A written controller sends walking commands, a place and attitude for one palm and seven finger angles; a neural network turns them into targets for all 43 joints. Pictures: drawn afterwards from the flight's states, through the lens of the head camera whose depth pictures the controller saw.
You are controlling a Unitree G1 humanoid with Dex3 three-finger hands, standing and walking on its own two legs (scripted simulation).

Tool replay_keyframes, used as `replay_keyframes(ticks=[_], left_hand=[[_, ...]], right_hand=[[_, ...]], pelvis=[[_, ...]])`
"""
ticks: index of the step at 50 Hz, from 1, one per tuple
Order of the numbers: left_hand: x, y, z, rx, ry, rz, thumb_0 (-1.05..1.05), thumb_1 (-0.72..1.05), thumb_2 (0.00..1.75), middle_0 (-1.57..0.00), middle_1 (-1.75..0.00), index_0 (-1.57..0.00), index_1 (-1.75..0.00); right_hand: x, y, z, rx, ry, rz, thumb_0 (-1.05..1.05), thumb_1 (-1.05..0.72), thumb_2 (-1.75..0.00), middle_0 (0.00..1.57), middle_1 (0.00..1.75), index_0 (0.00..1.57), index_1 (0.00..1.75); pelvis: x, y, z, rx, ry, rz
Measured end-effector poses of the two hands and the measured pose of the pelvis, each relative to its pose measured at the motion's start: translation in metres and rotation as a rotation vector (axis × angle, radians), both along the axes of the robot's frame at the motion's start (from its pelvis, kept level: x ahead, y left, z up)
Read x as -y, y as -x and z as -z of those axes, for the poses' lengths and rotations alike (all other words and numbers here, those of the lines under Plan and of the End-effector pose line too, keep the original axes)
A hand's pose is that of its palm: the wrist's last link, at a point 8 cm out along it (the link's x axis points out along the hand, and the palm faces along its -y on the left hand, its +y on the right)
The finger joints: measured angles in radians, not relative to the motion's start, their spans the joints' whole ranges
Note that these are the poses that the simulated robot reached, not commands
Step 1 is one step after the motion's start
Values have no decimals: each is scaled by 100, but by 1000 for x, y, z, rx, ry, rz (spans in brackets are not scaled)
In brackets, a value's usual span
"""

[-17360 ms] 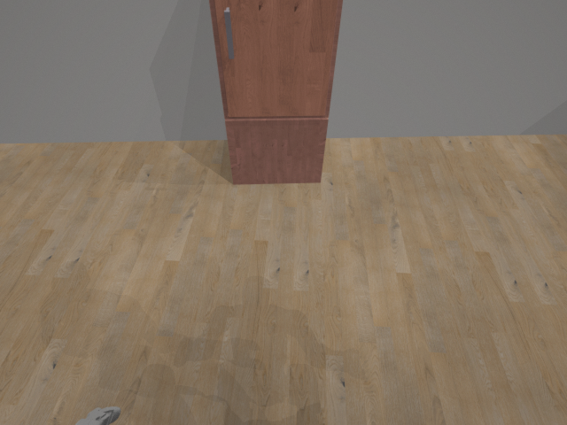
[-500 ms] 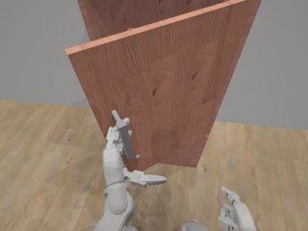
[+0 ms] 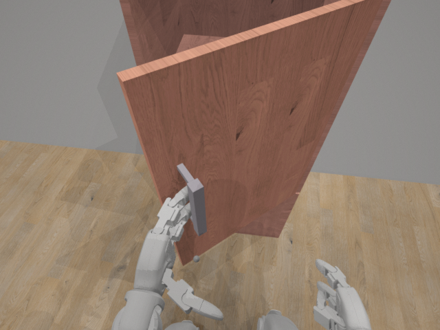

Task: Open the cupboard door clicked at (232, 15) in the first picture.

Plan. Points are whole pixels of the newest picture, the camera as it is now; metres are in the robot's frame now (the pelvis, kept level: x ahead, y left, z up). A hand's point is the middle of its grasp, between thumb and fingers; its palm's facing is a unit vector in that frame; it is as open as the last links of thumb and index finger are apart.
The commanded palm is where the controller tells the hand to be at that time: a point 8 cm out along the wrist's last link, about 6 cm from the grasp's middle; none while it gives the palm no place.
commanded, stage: slide the hand sideways off the handle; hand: left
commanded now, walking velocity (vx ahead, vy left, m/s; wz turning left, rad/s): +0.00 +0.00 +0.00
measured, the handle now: (192, 202) +0.32 +0.07 +0.07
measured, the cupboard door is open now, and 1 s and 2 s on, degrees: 41 41 41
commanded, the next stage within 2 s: draw the hand back to the body in 0.70 s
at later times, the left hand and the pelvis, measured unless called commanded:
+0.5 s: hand (163, 279) +0.19 +0.10 +0.06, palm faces -0.06 -1.00 -0.03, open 16.3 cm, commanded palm +0.16 +0.16 +0.06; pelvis +0.01 -0.01 -0.01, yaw +1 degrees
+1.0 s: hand (135, 282) +0.18 +0.13 +0.08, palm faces -0.07 -0.99 -0.10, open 16.3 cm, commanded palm +0.15 +0.20 +0.10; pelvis +0.00 -0.02 -0.01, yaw +1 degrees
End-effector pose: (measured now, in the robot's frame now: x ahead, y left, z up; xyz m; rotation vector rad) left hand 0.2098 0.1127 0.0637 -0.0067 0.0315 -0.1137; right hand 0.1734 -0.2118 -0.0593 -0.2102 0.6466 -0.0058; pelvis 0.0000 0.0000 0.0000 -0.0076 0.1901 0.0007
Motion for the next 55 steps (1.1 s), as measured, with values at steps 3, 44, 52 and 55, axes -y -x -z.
replay_keyframes(ticks=[3,44,52,55], left_hand=[[-11,5,2,-8,-22,-12,-1,-50,30,-14,-30,-16,-31],[-62,49,-5,-11,-55,-31,-1,-50,30,-15,-30,-15,-30],[-83,45,-33,12,-106,-57,-1,-50,30,-15,-30,-16,-30],[-91,44,-39,6,-96,-73,-1,-50,30,-15,-30,-16,-30]], right_hand=[[-2,-5,2,-1,-2,-5,1,-91,-90,20,30,20,30],[28,-12,10,59,26,50,1,-91,-90,20,30,20,30],[24,-5,0,63,-1,79,1,-91,-90,20,30,20,30],[22,-5,-7,71,-1,80,1,-91,-90,20,30,20,30]], pelvis=[[-1,-2,3,-3,5,-3],[19,1,17,-26,18,-20],[17,0,4,17,21,-19],[15,-2,-2,32,24,-19]])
